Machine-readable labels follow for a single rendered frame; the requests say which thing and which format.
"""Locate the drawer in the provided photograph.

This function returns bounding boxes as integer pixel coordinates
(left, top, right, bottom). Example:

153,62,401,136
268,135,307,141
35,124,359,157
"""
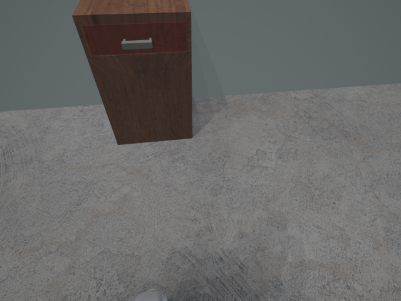
81,21,187,56

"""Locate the handle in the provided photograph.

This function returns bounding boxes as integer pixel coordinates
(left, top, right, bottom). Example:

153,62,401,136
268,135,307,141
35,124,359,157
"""
122,38,153,50

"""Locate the cabinet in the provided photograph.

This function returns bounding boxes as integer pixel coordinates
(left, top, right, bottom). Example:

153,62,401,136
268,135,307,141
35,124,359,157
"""
72,0,192,145

